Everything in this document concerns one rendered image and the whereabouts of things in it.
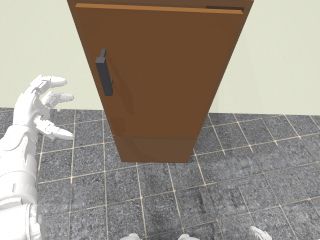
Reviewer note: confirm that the robot left upper arm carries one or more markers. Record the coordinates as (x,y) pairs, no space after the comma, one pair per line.
(22,222)

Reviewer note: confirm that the left robot hand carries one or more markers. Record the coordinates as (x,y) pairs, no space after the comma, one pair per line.
(28,107)

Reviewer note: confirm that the left robot forearm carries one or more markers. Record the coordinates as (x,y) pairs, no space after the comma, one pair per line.
(18,167)

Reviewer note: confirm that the handle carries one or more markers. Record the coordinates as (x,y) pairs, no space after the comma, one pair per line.
(103,73)

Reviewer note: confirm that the right robot hand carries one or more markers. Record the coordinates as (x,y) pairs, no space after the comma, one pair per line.
(259,234)

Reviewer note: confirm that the left robot shin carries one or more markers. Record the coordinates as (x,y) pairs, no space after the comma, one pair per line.
(134,234)

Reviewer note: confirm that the cupboard door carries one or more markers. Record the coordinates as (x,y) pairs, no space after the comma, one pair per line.
(164,62)

